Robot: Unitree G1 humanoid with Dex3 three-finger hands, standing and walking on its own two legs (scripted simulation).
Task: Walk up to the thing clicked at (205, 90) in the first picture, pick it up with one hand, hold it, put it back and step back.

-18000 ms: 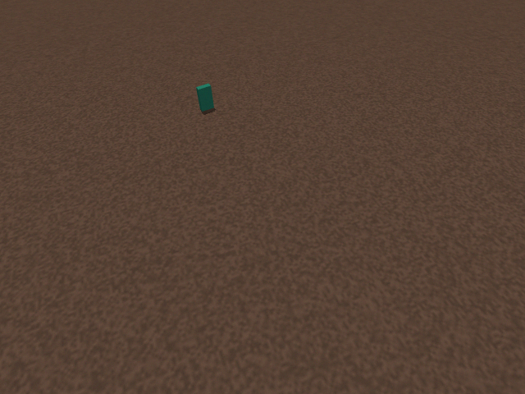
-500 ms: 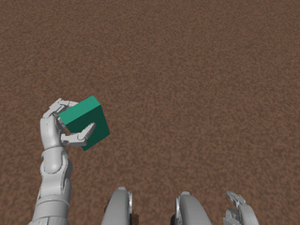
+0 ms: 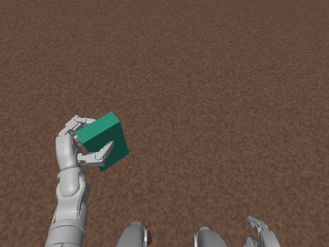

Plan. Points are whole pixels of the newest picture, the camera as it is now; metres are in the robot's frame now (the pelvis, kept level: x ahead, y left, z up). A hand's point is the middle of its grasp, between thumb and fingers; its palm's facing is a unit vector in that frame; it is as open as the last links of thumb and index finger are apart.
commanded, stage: hold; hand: left
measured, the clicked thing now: (106, 144) +0.36 +0.18 +0.01
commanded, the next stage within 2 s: crouch in 1.48 s
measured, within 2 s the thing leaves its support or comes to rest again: neither
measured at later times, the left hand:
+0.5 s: hand (99, 135) +0.35 +0.18 +0.06, palm faces +0.32 -0.95 -0.01, open 8.3 cm
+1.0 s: hand (98, 134) +0.34 +0.17 +0.08, palm faces +0.32 -0.95 +0.01, open 8.3 cm
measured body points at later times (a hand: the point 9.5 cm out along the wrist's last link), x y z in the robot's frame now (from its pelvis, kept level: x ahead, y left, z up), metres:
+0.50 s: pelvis +0.01 -0.01 +0.02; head +0.07 +0.00 +0.47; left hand +0.33 +0.23 +0.07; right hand +0.14 -0.25 -0.09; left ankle +0.03 +0.13 -0.67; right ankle +0.01 -0.14 -0.67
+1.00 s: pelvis +0.01 +0.00 +0.03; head +0.05 +0.00 +0.48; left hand +0.32 +0.22 +0.08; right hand +0.15 -0.24 -0.08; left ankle +0.03 +0.13 -0.67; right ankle +0.01 -0.14 -0.67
